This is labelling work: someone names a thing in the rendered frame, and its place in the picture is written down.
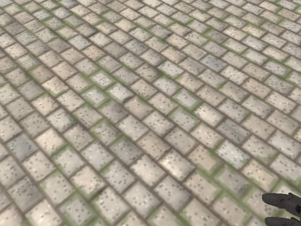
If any robot right hand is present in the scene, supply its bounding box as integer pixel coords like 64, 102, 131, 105
261, 192, 301, 226

